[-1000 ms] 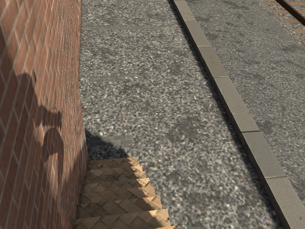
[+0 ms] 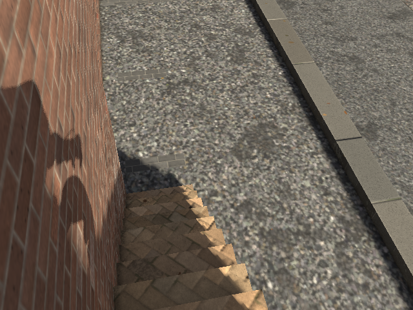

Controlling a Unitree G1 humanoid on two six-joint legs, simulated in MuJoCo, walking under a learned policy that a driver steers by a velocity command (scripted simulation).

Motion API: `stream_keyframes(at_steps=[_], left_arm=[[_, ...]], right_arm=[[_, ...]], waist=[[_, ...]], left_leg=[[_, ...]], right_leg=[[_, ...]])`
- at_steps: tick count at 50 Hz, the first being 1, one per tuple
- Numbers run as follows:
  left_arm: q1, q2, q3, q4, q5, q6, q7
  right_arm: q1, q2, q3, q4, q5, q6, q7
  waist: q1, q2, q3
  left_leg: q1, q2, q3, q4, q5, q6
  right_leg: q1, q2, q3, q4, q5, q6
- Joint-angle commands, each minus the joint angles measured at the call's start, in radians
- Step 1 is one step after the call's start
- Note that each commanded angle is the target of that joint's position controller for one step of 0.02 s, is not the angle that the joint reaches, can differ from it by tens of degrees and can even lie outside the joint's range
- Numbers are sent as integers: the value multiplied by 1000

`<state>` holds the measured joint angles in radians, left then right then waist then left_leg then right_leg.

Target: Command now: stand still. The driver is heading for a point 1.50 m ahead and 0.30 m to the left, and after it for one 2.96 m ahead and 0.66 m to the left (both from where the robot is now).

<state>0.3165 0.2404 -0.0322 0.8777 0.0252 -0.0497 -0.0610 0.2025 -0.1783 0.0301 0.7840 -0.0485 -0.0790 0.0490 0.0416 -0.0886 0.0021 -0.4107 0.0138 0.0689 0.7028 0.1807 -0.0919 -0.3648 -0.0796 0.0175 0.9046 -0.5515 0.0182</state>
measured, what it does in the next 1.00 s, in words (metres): goes down: left foot 0.21 m lower, then left foot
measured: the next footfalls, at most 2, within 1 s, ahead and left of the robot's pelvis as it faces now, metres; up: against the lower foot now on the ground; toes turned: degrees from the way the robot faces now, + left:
left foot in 0.62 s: +0.12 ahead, +0.13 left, -0.21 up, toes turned +7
left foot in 0.94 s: +0.19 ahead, +0.10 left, -0.21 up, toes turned +6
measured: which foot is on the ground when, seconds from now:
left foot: down 0.00-0.46, up 0.48-0.60, down 0.62-0.86, up 0.88-0.92, down 0.94-1.00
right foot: down 0.00-0.62, up 0.64-1.00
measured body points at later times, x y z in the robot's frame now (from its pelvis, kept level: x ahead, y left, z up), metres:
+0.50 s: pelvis +0.08 -0.01 -0.02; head +0.17 +0.00 +0.42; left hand -0.11 +0.19 -0.12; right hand +0.34 -0.16 -0.15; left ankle +0.10 +0.14 -0.76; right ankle -0.05 -0.13 -0.69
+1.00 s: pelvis +0.26 -0.02 -0.30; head +0.25 -0.03 +0.15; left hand +0.23 +0.22 -0.43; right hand +0.40 -0.25 -0.43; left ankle +0.15 +0.09 -0.90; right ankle +0.44 -0.13 -1.01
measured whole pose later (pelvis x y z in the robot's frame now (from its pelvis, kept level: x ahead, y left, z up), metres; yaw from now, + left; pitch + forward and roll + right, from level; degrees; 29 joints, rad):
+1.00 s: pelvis +0.26 -0.02 -0.30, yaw +2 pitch -4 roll +3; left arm 0.42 0.19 0.02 0.91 0.01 -0.02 -0.02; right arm 0.21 -0.23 -0.01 0.85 0.07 -0.02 0.00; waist 0.08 -0.01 0.04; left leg -0.32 0.00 0.08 1.31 -0.91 0.01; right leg -0.47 -0.03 0.04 0.52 0.50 0.01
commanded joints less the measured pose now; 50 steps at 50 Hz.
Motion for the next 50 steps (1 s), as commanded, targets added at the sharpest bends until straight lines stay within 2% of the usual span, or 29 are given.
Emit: stream_keyframes(at_steps=[1,2,4,11,15,22,23,24,26,27,28,29,30,31,32,33,34,35,37,38,40,41,43,44,45,46,47,48,50], left_arm=[[130,28,-13,-37,-10,-44,-10],[18,-25,-14,-6,-51,-14,13],[-16,33,-5,-29,-39,-2,32],[219,42,15,105,-10,11,76],[253,27,39,127,-13,-3,98],[408,-13,66,204,13,-18,100],[690,31,51,272,-7,-43,121],[789,-59,33,314,-47,-47,125],[717,-159,-19,301,-13,5,67],[493,-123,29,293,-15,-4,85],[363,-60,33,233,-31,-25,84],[253,41,-7,194,69,-26,5],[139,121,40,197,28,-34,-20],[93,91,76,148,-43,-28,58],[223,54,34,192,27,-6,-17],[290,95,55,130,42,-17,-51],[275,20,30,95,57,-9,-62],[275,-100,-19,52,56,-14,-69],[174,-40,9,-34,35,-12,-58],[322,-49,22,67,15,-5,-41],[716,-97,35,226,48,-28,-70],[657,-51,52,171,28,-32,-46],[616,28,87,167,67,-48,-19],[411,167,91,92,-19,-71,-11],[386,184,101,32,-39,-67,42],[123,114,92,16,-3,-30,47],[115,9,84,11,41,23,34],[-59,-57,48,-30,-22,45,46],[111,-52,46,-22,-39,52,60]], right_arm=[[-65,-63,-15,-94,-18,-27,29],[-158,-124,-54,5,149,4,-69],[-106,-87,-50,6,131,24,-64],[-284,-78,-92,25,83,57,-62],[-331,-56,-93,37,59,47,-61],[-428,-45,-94,37,50,46,-81],[-365,-13,-27,49,-179,25,47],[-470,-14,-46,50,-178,7,76],[-540,47,-4,19,-106,24,91],[-401,49,-66,100,108,52,-13],[-228,69,-38,138,130,77,-42],[195,11,10,166,-128,44,61],[496,-78,-53,243,-141,36,57],[266,-137,-90,304,73,63,-28],[528,-282,-90,259,-107,38,15],[272,-259,-99,186,-118,24,36],[99,-245,-92,132,-128,1,45],[43,-156,-68,104,-113,-23,16],[-106,-25,-26,-17,14,-25,14],[-162,-41,-33,-26,1,-13,12],[-226,-152,-66,-48,-39,-3,27],[-257,-157,-73,-76,-66,-33,14],[-103,-108,-38,-74,36,-17,-9],[6,35,-13,-162,56,5,30],[-140,-41,-25,-230,28,28,49],[106,-171,-85,48,147,74,-33],[332,-183,-85,137,134,51,-58],[258,-95,-54,138,143,82,-47],[-27,-143,-52,73,125,68,-78]], waist=[[54,-52,-38],[25,256,19],[-15,136,47],[146,-33,109],[152,87,72],[195,68,78],[229,95,-121],[290,128,-77],[296,51,-49],[216,40,48],[60,16,49],[-165,40,-31],[-338,211,-20],[-233,152,77],[-210,537,0],[-88,301,-202],[-21,139,-198],[6,46,-147],[90,102,108],[163,98,165],[317,261,143],[270,270,214],[211,-27,148],[85,-412,30],[109,-203,140],[21,-114,-46],[-55,-14,-208],[-101,153,9],[61,339,169]], left_leg=[[-178,33,-41,-166,-221,64],[55,40,-27,-246,-75,5],[87,43,-33,-344,-1,-5],[-162,-10,-55,-257,-187,55],[-258,-57,-74,-307,-18,78],[-269,-101,-48,-291,-85,72],[-632,45,-119,-387,-212,68],[-649,57,-126,-405,-167,83],[-25,71,-78,-506,-50,73],[421,-78,74,-165,236,7],[553,-66,46,-144,289,26],[961,112,-227,-66,220,121],[956,124,-144,-336,361,167],[763,147,15,-510,511,119],[1237,255,-143,-490,1156,284],[1267,425,-181,-201,1424,406],[1136,446,-133,-174,1340,378],[932,433,-136,-188,1009,345],[337,357,-103,-272,460,302],[-23,226,-3,-231,82,231],[-580,47,121,-58,169,207],[-591,151,-18,34,-166,168],[-31,48,0,531,-599,114],[-156,-142,109,641,-952,11],[-327,-161,54,524,-1063,7],[-58,-101,110,395,-1019,75],[-64,-86,248,300,-1142,118],[-328,35,103,227,-1102,148],[-481,162,-103,267,-1021,176]], right_leg=[[207,-45,110,-34,617,-45],[26,-24,47,-217,563,-45],[76,-17,17,-279,408,-29],[364,18,38,-266,578,-134],[412,50,41,-187,499,-173],[420,123,77,-55,625,-167],[883,-10,258,241,649,-125],[861,-6,350,276,645,-131],[242,63,314,145,567,-140],[-264,80,191,22,591,-176],[-419,118,165,34,457,-159],[-666,65,226,444,344,-39],[-621,96,126,698,233,6],[-550,180,-15,506,-73,-105],[-818,201,25,1167,-311,16],[-829,98,-44,1249,-362,14],[-847,54,-9,1205,-367,28],[-844,-26,82,995,-190,30],[-642,-78,71,411,51,90],[-265,-118,108,83,591,69],[491,75,-138,341,846,105],[356,-16,94,241,851,79],[-6,-11,-29,-328,1030,24],[109,-235,261,-686,1217,-133],[-9,-201,559,-849,336,-111],[56,-99,415,-860,338,-13],[415,368,-470,-275,1325,149],[263,182,-139,-368,1211,26],[286,23,67,-446,1095,-30]])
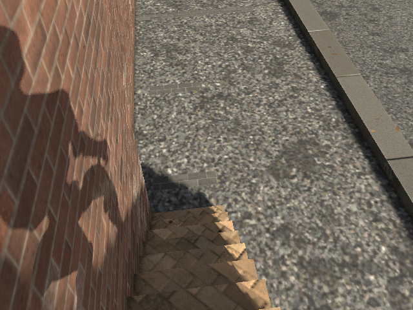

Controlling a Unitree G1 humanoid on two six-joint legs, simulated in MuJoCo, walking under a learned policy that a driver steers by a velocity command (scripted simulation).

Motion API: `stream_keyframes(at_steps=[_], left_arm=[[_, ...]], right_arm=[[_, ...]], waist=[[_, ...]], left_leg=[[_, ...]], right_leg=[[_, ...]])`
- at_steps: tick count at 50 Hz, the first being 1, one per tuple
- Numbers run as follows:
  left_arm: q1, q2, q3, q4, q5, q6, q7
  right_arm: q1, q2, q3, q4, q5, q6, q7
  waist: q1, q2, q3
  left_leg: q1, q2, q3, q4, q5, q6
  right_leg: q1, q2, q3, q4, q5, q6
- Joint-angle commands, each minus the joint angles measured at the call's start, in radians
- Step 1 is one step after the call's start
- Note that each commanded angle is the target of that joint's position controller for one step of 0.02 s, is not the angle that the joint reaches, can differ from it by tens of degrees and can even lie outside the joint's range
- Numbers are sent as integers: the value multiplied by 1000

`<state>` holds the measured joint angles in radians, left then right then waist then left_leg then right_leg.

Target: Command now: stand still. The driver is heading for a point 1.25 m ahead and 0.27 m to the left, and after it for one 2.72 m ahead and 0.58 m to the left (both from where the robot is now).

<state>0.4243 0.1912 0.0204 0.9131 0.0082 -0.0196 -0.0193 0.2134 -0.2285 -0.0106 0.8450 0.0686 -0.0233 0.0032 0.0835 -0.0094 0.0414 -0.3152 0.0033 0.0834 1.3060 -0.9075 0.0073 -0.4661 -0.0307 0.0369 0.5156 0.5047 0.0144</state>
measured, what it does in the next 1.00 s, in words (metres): goes down: right foot 0.20 m lower, then left foot 0.17 m higher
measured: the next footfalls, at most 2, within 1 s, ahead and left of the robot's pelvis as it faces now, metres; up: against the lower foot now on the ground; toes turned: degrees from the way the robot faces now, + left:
right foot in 0.04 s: +0.16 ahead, -0.12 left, -0.20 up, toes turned +4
left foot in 0.20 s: +0.04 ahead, +0.15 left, -0.03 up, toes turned +1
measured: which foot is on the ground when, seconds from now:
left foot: down 0.00-0.06, up 0.08-0.18, down 0.20-0.68, up 0.70-1.00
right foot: up 0.00-0.02, down 0.04-0.40, up 0.42-0.70, down 0.72-1.00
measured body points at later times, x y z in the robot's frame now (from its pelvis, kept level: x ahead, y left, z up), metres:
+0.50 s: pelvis +0.06 +0.05 -0.06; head +0.00 +0.06 +0.39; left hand +0.14 +0.32 -0.19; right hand +0.00 -0.18 -0.21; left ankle +0.02 +0.15 -0.62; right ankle +0.10 -0.06 -0.73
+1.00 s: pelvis +0.28 +0.11 -0.20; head +0.28 +0.12 +0.25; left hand +0.21 +0.35 -0.35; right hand +0.27 -0.14 -0.34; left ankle +0.34 +0.21 -0.93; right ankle +0.12 -0.04 -0.81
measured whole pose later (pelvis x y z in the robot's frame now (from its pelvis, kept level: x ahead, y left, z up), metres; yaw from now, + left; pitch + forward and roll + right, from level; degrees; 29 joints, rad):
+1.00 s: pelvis +0.28 +0.11 -0.20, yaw +1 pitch +1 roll -6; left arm 0.45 0.21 -0.01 1.12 0.04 -0.11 0.00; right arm 0.40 -0.21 -0.02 1.02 -0.02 -0.06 0.02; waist 0.00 0.08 -0.03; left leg -0.44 0.07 -0.05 0.59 0.48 0.04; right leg -0.28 -0.03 -0.13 1.21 -0.89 0.03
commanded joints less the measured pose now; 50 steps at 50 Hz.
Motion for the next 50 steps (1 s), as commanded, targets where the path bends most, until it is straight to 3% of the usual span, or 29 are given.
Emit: stream_keyframes(at_steps=[1,2,3,4,5,7,8,9,11,15,19,20,21,22,24,27,31,33,36,38,39,40,41,42,43,45,47,48,50], left_arm=[[207,48,8,14,-5,15,11],[356,115,22,75,-17,-4,6],[402,168,25,120,-10,-35,-6],[282,190,18,100,-2,-41,-8],[225,185,22,80,-12,-33,-6],[203,174,18,51,-13,-7,10],[118,248,43,34,7,-2,34],[102,200,32,43,3,10,37],[114,147,11,70,14,11,32],[101,162,12,77,10,24,24],[-197,180,11,-5,8,32,40],[-310,156,5,-27,6,27,42],[-432,127,-5,-53,-2,20,47],[-538,166,14,-85,2,20,29],[-474,113,19,-65,8,-8,12],[-179,15,-20,56,22,4,4],[-294,23,-51,20,21,30,-1],[-107,8,-57,100,38,15,5],[-75,54,-66,88,-5,-29,24],[8,144,-31,124,12,-31,41],[-49,221,15,139,39,-48,53],[-11,216,11,112,133,-102,-3],[-94,109,-21,123,143,-116,21],[-46,85,-1,194,28,-94,29],[-72,-38,-72,120,125,-115,24],[-231,76,-57,44,151,-138,16],[-155,151,-40,65,132,-145,4],[-107,97,-11,140,-41,-118,17],[-82,149,5,201,8,-69,40]], right_arm=[[-123,-109,-24,-4,-7,-1,-48],[-114,-81,-31,-15,-9,-13,-59],[96,-1,-31,26,-5,10,-58],[260,25,-24,44,-10,22,-65],[271,0,-21,63,-21,24,-68],[170,-64,-38,71,-47,40,-60],[172,-26,-30,50,-51,36,-57],[91,-66,-37,42,-76,46,-55],[12,-65,-51,30,-93,43,-56],[37,-37,-45,26,-76,49,-31],[305,-15,-11,92,-33,48,-30],[416,-23,-9,142,-26,44,-32],[577,-62,-9,204,-35,35,-42],[635,-75,3,188,-72,23,-50],[538,-53,11,179,-116,5,-85],[260,-12,19,132,-79,-27,-116],[358,18,9,168,-44,-60,-94],[282,-53,-27,170,-31,-51,-78],[316,-81,-43,163,-17,-42,-51],[461,0,-37,202,-56,-50,-35],[565,-7,-35,234,-84,-31,-46],[553,218,53,179,-265,-50,22],[447,181,47,198,-275,-41,63],[310,-90,-79,179,-100,-37,-19],[390,13,1,210,-224,-34,72],[471,64,6,244,-246,-28,123],[414,9,-9,212,-225,-32,123],[294,0,-20,197,-3,-33,12],[468,-120,-52,223,-21,-29,-57]], waist=[[124,259,143],[163,178,89],[71,-208,52],[-87,-289,-37],[-80,-286,-103],[-52,-124,-104],[-68,-263,-150],[-50,-211,-69],[-10,-120,28],[-17,-216,62],[-230,-152,71],[-321,-52,106],[-431,214,183],[-495,347,294],[-371,154,323],[-91,16,195],[-108,29,141],[7,-17,87],[-16,-78,-6],[-101,-46,-156],[-162,-185,-240],[-89,112,-152],[-88,173,-26],[-129,-109,-106],[-86,169,38],[-208,17,-57],[-202,16,4],[-180,-24,-23],[-218,-107,-28]], left_leg=[[-574,139,-63,-142,278,64],[-523,56,-28,130,262,63],[-479,-80,48,532,-169,64],[-530,-75,-132,625,-21,66],[-577,-43,-156,685,30,71],[-599,-13,-119,756,114,79],[-579,32,-167,620,386,17],[-559,55,-146,586,404,-1],[-655,34,-205,478,400,-34],[-627,-42,-117,479,287,-28],[-168,-56,-27,34,369,-53],[-37,-66,-19,-87,353,-52],[-87,-13,-207,-490,155,-16],[-274,80,-608,-896,-127,55],[-405,143,-846,-777,-100,186],[-606,153,-671,-526,239,230],[-517,83,-486,-469,519,187],[-770,55,-407,-179,220,147],[-746,-31,-183,54,319,103],[-731,-25,-247,5,473,94],[-657,67,-326,9,600,80],[-699,90,-321,22,802,17],[-736,133,-359,-246,1090,48],[-603,63,-355,-289,1085,47],[-534,106,-268,-430,1344,68],[143,31,-79,-480,1477,68],[291,2,-43,-463,1393,9],[128,-36,16,-732,1499,22],[182,52,-38,-878,1378,28]], right_leg=[[479,-26,37,-81,-56,-67],[567,-111,131,-163,118,-87],[517,-164,100,-49,665,-70],[544,-229,244,118,658,-163],[534,-266,304,90,374,-227],[379,-254,402,-62,-410,-257],[271,-348,528,-160,-869,-362],[134,-312,544,-215,-1140,-353],[77,-263,519,-148,-1270,-313],[14,-198,388,-164,-1334,-255],[-321,-100,63,-153,-1382,-68],[-454,-54,-48,-30,-1377,-36],[-492,59,-200,300,-1339,8],[-470,166,-178,551,-1351,-8],[-454,100,71,766,-1077,-65],[-72,20,4,674,-578,-19],[170,42,-58,286,-528,-6],[606,-15,15,113,-380,-76],[788,-138,49,-202,-239,-109],[836,-254,46,1,-15,-120],[784,-339,150,2,-203,-240],[513,-409,177,-35,-460,-378],[397,-332,84,21,-602,-311],[448,-260,153,86,-390,-233],[58,-229,-14,157,-635,-282],[-400,-45,-201,280,-936,-214],[-461,-71,-183,411,-1073,-172],[-116,-71,-129,432,-814,-113],[74,-73,-52,794,-599,-97]])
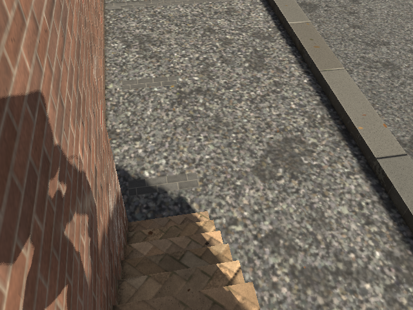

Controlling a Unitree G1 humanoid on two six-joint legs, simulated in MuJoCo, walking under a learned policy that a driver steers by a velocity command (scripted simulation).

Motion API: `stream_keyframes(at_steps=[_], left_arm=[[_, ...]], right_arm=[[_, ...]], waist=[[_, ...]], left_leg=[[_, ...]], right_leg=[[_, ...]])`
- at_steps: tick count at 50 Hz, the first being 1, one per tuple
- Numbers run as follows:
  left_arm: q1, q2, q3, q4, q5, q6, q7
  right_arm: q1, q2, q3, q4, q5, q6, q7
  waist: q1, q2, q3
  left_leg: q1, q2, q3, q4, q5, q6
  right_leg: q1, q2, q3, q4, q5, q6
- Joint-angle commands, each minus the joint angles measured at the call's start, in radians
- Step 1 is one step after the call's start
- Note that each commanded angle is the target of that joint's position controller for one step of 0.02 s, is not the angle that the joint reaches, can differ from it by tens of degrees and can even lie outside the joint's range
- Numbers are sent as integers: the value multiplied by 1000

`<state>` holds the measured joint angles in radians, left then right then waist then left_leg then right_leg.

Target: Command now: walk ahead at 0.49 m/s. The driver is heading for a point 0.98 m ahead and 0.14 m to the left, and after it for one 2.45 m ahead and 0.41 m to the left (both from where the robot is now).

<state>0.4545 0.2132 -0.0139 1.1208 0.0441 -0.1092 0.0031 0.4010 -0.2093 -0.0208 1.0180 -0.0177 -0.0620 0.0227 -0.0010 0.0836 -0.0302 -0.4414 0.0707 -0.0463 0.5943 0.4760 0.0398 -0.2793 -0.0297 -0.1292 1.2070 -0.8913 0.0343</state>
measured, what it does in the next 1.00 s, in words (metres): goes down: left foot 0.21 m lower, then right foot 0.20 m lower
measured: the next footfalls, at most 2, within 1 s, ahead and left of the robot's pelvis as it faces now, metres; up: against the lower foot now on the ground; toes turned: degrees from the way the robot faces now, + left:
left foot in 0.02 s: +0.05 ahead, +0.09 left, -0.21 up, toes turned +0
right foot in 0.48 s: +0.33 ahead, -0.03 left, -0.41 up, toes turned -4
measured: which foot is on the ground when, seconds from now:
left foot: up 0.00-0.00, down 0.02-0.48, up 0.50-0.98, down 1.00-1.00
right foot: down 0.00-0.02, up 0.04-0.46, down 0.48-1.00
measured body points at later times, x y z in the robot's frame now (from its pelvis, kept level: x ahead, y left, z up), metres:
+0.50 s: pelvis +0.22 +0.03 -0.27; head +0.23 +0.04 +0.18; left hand +0.31 +0.27 -0.41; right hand +0.15 -0.18 -0.41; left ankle +0.04 +0.11 -0.75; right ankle +0.29 -0.03 -1.02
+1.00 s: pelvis +0.41 +0.11 -0.43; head +0.42 +0.11 +0.02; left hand +0.29 +0.32 -0.58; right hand +0.54 -0.12 -0.56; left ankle +0.49 +0.22 -1.19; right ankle +0.29 -0.03 -1.02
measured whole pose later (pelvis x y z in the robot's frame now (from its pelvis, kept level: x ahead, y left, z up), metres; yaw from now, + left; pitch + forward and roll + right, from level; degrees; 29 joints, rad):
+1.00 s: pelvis +0.41 +0.11 -0.43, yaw +1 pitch +1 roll -6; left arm 0.54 0.18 -0.04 1.06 0.06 -0.06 0.00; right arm 0.21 -0.23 0.01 0.89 -0.02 -0.05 0.04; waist 0.12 0.10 -0.02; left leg -0.29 0.12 -0.01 0.29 0.33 0.00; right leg -0.41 0.02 -0.10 1.38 -0.87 -0.03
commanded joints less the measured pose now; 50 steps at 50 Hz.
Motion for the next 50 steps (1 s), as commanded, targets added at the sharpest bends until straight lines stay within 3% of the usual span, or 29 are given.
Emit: stream_keyframes(at_steps=[1,2,4,5,6,8,9,10,12,13,14,15,16,19,20,24,25,26,30,31,40,43,44,45,46,47,48,49,50], left_arm=[[-69,140,57,10,-20,76,25],[78,127,28,-62,46,59,-85],[2,146,33,-187,-21,-6,-105],[-53,9,27,-134,56,49,-4],[-65,56,-9,-302,-46,-1,-62],[-89,21,-36,-269,-11,15,-62],[-16,60,-15,-191,19,17,-79],[-151,-2,-12,-197,22,64,-21],[-130,38,6,-161,-30,105,-25],[-167,126,9,-197,44,34,-97],[-186,167,29,-172,48,1,-111],[-220,38,3,-181,26,35,-50],[-261,-1,-13,-215,-3,60,-32],[-383,10,-8,-292,-37,73,-20],[-276,85,8,-242,11,61,-68],[557,213,102,26,22,33,-50],[506,211,92,16,36,41,-60],[131,168,75,-114,-72,80,-70],[22,93,22,-90,-4,55,-21],[39,53,9,-123,60,-2,-20],[153,95,-67,27,44,-93,11],[130,118,-55,-32,19,-48,4],[127,117,2,-38,-71,3,-13],[171,150,-44,-49,37,-6,-3],[186,82,12,-33,-31,33,8],[192,164,-31,-64,42,40,-3],[130,199,-13,-62,45,49,-24],[167,95,20,-68,5,69,7],[117,130,33,-69,9,94,19]], right_arm=[[364,-152,-44,57,26,21,-78],[621,-275,-71,169,-178,-21,43],[550,-252,-61,127,-133,-63,121],[353,-198,-63,140,111,-18,8],[367,-181,-52,69,-133,-55,90],[130,81,31,3,-152,-65,69],[6,155,60,-86,-104,-80,46],[69,-63,25,-24,139,-52,-51],[142,-125,17,-29,164,-47,-94],[170,-51,40,-93,-107,-90,-35],[130,-68,27,-126,-117,-103,-13],[132,-63,18,-60,163,-49,-77],[158,-69,28,-76,171,-18,-95],[142,-63,15,-72,75,25,-103],[311,-18,37,-50,-108,-4,-35],[80,-220,-33,-104,-96,-37,124],[296,-49,-14,-48,-77,-34,164],[133,-79,-43,-136,104,-18,-14],[-45,31,-15,-100,26,49,-83],[251,66,25,-112,-93,35,55],[-69,-37,13,-151,-132,10,120],[-164,-47,37,-176,-125,24,118],[-385,-23,13,-179,73,26,-3],[-296,2,94,-233,-114,29,82],[-382,-43,6,-159,89,9,-9],[-293,8,93,-245,-135,18,83],[-90,-16,58,-181,-124,12,91],[-79,-97,-8,-78,99,7,-34],[78,-157,-23,-60,94,15,-61]], waist=[[-168,-183,53],[-253,552,47],[-143,123,-91],[-31,-151,57],[-33,-12,-14],[23,-108,233],[42,-117,252],[67,-99,138],[77,-13,130],[-23,28,291],[-14,14,190],[25,-83,68],[-14,-22,113],[-101,-20,220],[-56,-27,284],[317,-331,-28],[169,-405,-306],[51,-146,-225],[-30,-75,155],[-70,-106,365],[5,-133,62],[43,-107,113],[164,31,53],[101,-163,150],[212,-9,94],[104,-222,141],[13,-152,124],[108,-11,105],[38,-114,82]], left_leg=[[356,108,-68,-442,-102,33],[888,25,-38,-53,143,153],[1015,269,-249,74,403,312],[676,286,-212,131,424,177],[610,284,-256,28,88,242],[138,317,-305,-97,-65,288],[-329,141,-96,-76,-176,255],[-261,114,-127,-59,-143,151],[-133,100,-141,104,-366,99],[-233,-59,67,165,-512,14],[-272,-61,38,236,-650,33],[-106,18,-71,228,-626,58],[-91,31,-134,270,-592,77],[87,14,-147,380,-405,122],[-5,57,-194,443,-455,79],[-256,-140,-139,1375,-437,27],[-627,-234,-84,1761,-1344,-19],[-795,-183,35,1732,-1417,63],[-650,-112,-102,1261,-865,-3],[-574,-47,-92,1052,-506,49],[-365,26,-85,473,158,-31],[-121,6,13,198,-77,-66],[-175,-55,114,-16,-135,-85],[-83,57,-60,-120,-209,-57],[-202,-14,77,-303,-15,-86],[12,59,-23,-323,-345,-43],[169,22,41,-283,-283,-21],[158,27,117,-449,-41,-32],[360,77,58,-422,-110,-24]], right_leg=[[-68,-29,186,351,797,-116],[-678,150,259,1010,53,-112],[-1104,93,159,1071,120,-146],[-982,74,229,813,191,-128],[-1108,-84,182,844,401,-114],[-1083,-266,321,333,812,-68],[-630,-227,226,-24,1118,-64],[-223,-18,88,-73,1016,9],[-372,-26,151,-38,1282,-2],[-517,-61,144,-193,1388,-40],[-376,-15,94,-311,1511,-61],[-224,38,93,-327,1558,-34],[-267,25,106,-326,1455,-22],[-329,9,139,-698,1279,-50],[-275,-33,103,-827,1196,-73],[644,-51,53,-903,1236,-190],[1041,-288,278,-435,1857,-424],[840,-369,395,-430,1934,-334],[-113,-278,446,-785,309,-307],[-445,-195,284,-878,529,-245],[-313,-155,275,-512,440,-302],[-404,-134,255,-415,265,-269],[-84,-132,304,-444,562,-238],[-247,-180,379,-293,295,-248],[95,-96,263,-293,598,-243],[-188,-226,507,-194,416,-259],[-230,-201,467,-133,476,-272],[-32,-66,241,-24,644,-225],[-152,-22,265,157,563,-224]])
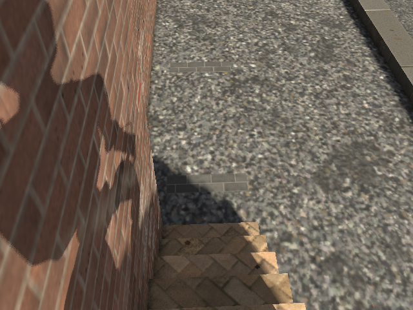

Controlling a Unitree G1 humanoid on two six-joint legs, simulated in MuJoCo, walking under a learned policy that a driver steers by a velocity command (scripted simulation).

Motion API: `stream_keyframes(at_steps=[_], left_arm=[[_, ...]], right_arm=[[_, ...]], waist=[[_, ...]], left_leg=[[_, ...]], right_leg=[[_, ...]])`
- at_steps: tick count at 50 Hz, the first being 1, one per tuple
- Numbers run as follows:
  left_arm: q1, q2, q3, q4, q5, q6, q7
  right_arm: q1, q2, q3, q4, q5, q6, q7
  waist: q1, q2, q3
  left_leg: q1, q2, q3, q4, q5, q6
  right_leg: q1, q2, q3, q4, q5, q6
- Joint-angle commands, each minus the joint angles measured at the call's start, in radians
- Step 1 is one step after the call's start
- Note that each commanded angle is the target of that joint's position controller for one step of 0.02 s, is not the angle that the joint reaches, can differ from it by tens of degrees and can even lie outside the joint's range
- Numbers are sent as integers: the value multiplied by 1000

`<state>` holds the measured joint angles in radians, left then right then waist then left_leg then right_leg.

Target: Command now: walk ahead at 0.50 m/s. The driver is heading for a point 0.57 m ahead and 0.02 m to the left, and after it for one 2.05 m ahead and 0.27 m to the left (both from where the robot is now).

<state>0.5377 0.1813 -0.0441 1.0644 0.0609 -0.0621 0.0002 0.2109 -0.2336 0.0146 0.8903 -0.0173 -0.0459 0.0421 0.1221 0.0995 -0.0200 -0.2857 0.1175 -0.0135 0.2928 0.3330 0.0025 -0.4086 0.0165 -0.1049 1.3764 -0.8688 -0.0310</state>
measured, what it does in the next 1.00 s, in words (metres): goes down: right foot 0.20 m lower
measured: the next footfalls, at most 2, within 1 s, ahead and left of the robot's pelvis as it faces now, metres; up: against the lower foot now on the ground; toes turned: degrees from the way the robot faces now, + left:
right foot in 0.52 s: +0.37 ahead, -0.14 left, -0.20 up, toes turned -2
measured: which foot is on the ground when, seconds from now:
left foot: down 0.00-0.54, up 0.56-1.00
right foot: down 0.00-0.02, up 0.04-0.50, down 0.52-1.00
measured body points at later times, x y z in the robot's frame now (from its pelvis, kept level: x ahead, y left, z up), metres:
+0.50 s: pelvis +0.22 -0.01 -0.20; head +0.22 -0.02 +0.25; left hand +0.34 +0.23 -0.33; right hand +0.10 -0.20 -0.35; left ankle +0.06 +0.12 -0.79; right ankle +0.35 -0.13 -0.94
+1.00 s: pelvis +0.41 +0.04 -0.37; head +0.41 +0.03 +0.08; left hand +0.25 +0.23 -0.51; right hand +0.53 -0.19 -0.50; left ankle +0.58 +0.19 -1.04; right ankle +0.33 -0.13 -1.00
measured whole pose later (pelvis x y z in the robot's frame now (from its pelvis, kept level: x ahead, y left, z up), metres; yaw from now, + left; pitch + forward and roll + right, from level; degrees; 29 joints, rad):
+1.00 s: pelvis +0.41 +0.04 -0.37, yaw +1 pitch -1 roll -2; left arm 0.60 0.15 -0.05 1.14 0.06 -0.11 -0.01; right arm 0.23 -0.23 -0.02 0.88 -0.06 -0.02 0.08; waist 0.11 0.06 0.00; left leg -0.69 0.07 -0.07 0.81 0.44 -0.01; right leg -0.39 -0.09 -0.02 1.19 -0.78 0.09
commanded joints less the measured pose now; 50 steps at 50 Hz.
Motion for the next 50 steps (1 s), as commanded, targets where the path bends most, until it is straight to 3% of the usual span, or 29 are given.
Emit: stream_keyframes(at_steps=[1,2,3,4,6,8,12,15,18,19,20,21,22,23,24,26,27,28,29,32,35,39,40,41,44,47,48,49,50], left_arm=[[144,122,6,-6,30,33,-116],[230,79,41,-10,-5,-2,-146],[36,97,31,-171,-52,-21,-150],[-174,106,24,-230,-73,-32,-109],[-151,81,-14,-219,-69,-28,-55],[-57,39,-23,-200,5,15,-67],[-127,58,5,-171,21,0,-102],[-246,85,7,-177,34,-29,-74],[-284,109,10,-145,18,-21,-78],[-304,117,17,-160,20,-13,-78],[-453,38,20,-219,-79,21,-39],[-380,125,5,-175,4,18,-67],[-421,124,17,-180,2,20,-73],[-493,111,45,-253,-118,15,-43],[-409,117,52,-233,-136,14,-34],[-92,169,78,-122,-86,-4,-20],[63,223,94,-75,-67,-1,-18],[51,332,139,-47,-43,22,-26],[53,250,135,-83,-75,40,-32],[57,113,64,-121,0,49,-19],[-32,137,60,-70,-14,8,-26],[-251,172,53,-124,-27,12,-33],[-56,199,58,-42,67,-72,-10],[84,138,40,43,75,-103,10],[275,56,-3,160,36,-119,42],[-148,170,4,-18,72,-109,4],[-123,182,46,-31,-101,-61,-1],[-116,200,60,-39,-95,-24,-8],[-182,257,30,-64,72,-53,-25]], right_arm=[[519,-226,-76,68,-121,-30,33],[614,-323,-114,110,-134,-40,65],[645,-372,-134,103,-128,-32,95],[534,-270,-119,92,-97,-27,98],[317,-2,-31,36,-102,-41,84],[196,92,5,37,-86,-91,34],[341,-26,4,82,-85,-109,28],[501,64,18,129,-98,-121,-13],[377,45,14,37,-69,-90,2],[381,35,5,27,-53,-76,10],[269,-76,-46,2,151,-31,-68],[457,33,9,52,-37,-41,-22],[525,25,-3,82,-56,-32,-12],[358,-116,-64,62,55,7,-93],[356,-142,-75,69,40,19,-116],[446,-99,-81,125,41,6,-93],[464,-30,-83,134,53,-10,-84],[465,-6,-47,42,125,-32,-75],[315,-47,-47,29,113,-36,-77],[178,2,-70,104,42,6,-93],[209,90,-55,40,20,33,-97],[222,8,-78,82,3,53,-69],[280,-42,-41,7,-157,15,67],[231,-11,-39,-2,-175,-8,107],[77,2,-19,-68,-129,-11,128],[32,-27,-21,-86,-114,14,114],[-29,-29,-60,-29,78,16,-11],[-25,-26,-45,-28,98,25,-55],[187,25,10,-12,-151,22,67]], waist=[[-229,124,-93],[-183,226,-189],[-227,149,-246],[-267,-18,-156],[-113,-163,23],[-17,-123,127],[-88,-11,56],[-175,-72,18],[-130,-96,55],[-149,-85,71],[-175,-40,81],[-215,-97,201],[-242,-61,242],[-264,10,198],[-236,16,163],[-135,-169,50],[-95,-282,-38],[-106,-453,-274],[-9,-397,-365],[-31,-111,-15],[-156,-210,40],[-250,-242,83],[-123,-254,462],[-63,-230,358],[-5,-165,139],[-151,-196,122],[-102,-81,69],[-57,-249,28],[-196,-254,165]], left_leg=[[674,54,-54,86,134,105],[951,158,-72,428,609,165],[928,328,-366,279,306,344],[822,351,-453,166,-223,359],[250,324,-389,103,-462,323],[-152,101,-106,174,-512,187],[-481,54,-123,190,-628,234],[-54,89,-206,400,-451,234],[-492,-39,-52,491,-703,185],[-522,-38,-41,501,-763,180],[-301,14,-123,504,-702,168],[-247,57,-210,576,-803,202],[-94,87,-278,584,-738,233],[-67,58,-227,678,-505,240],[-44,58,-212,796,-401,260],[-157,-64,-94,1212,-443,231],[-539,-163,-33,1576,-982,188],[-926,-167,63,1827,-1267,119],[-899,-119,22,1785,-1186,114],[-740,-138,-101,1684,-1100,117],[-747,-158,-134,1474,-627,11],[-375,-130,-87,1095,-261,-43],[-824,-110,-118,1311,-105,13],[-1025,-81,-214,1137,-73,49],[-1006,-23,-176,887,73,43],[-68,-66,26,720,255,26],[-101,-107,54,408,57,-36],[-24,-70,18,402,137,-64],[81,-29,-56,525,138,-14]], right_leg=[[-459,-24,293,522,156,-56],[-820,33,161,864,11,-13],[-1000,12,97,923,9,11],[-1162,-43,121,911,94,45],[-977,-220,257,634,550,29],[-817,-230,238,267,877,6],[-518,-148,111,163,1068,15],[-770,-205,201,-271,1233,1],[-190,-126,81,-535,1555,-9],[-105,-94,48,-560,1434,14],[-46,-70,109,-675,1324,52],[-298,-171,152,-862,1326,24],[-345,-178,163,-986,1221,10],[-169,-158,182,-1021,1055,13],[-70,-155,175,-1090,966,-11],[346,-113,107,-1153,1292,-22],[679,-196,219,-880,1694,-50],[1109,-431,341,-664,1539,-201],[965,-411,463,-770,1186,-203],[337,-314,367,-817,939,-154],[18,-379,443,-869,588,-205],[-286,-285,391,-939,293,-140],[-361,-315,382,-831,361,-238],[-48,-353,458,-755,496,-254],[105,-316,483,-619,460,-260],[-666,-203,194,-655,42,-114],[-267,-177,249,-721,465,-82],[-234,-197,249,-603,461,-56],[-445,-292,255,-343,282,-12]])
Velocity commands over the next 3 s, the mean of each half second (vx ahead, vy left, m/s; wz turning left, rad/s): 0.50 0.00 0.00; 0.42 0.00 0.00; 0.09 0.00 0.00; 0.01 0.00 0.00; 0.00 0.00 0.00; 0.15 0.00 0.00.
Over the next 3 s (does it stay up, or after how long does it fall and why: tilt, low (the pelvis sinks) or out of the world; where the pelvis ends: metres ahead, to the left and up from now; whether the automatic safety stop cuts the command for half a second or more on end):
stays up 0.65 0.04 -0.51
